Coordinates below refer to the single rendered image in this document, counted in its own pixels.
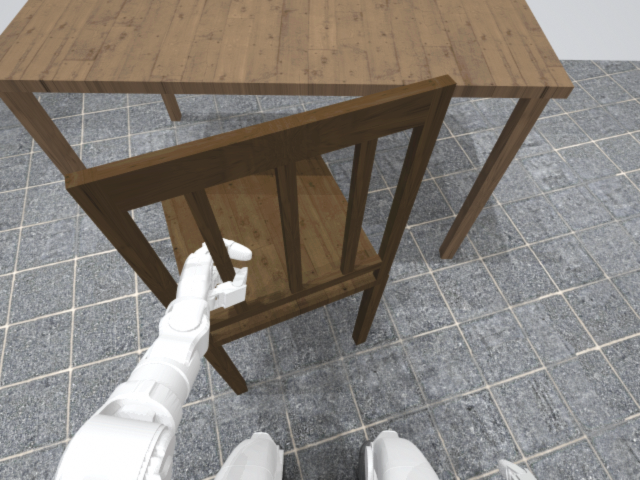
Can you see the chair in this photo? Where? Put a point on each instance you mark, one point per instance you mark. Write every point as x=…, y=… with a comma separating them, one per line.
x=267, y=188

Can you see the robot left thigh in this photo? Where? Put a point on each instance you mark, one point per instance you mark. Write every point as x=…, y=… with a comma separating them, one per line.
x=253, y=459

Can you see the robot left upper arm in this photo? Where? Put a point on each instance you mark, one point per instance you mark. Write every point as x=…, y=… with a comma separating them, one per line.
x=116, y=448

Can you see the robot right shin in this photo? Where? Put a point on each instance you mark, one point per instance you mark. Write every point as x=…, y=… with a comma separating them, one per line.
x=386, y=434

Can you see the robot left hand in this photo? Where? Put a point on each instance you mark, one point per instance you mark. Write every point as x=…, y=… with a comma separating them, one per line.
x=199, y=275

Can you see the robot left forearm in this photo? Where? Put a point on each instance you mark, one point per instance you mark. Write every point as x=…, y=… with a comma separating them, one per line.
x=161, y=382

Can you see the robot right hand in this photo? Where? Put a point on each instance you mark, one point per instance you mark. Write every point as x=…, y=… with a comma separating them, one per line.
x=511, y=471

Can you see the table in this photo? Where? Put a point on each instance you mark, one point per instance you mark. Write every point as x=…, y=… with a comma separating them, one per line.
x=490, y=48

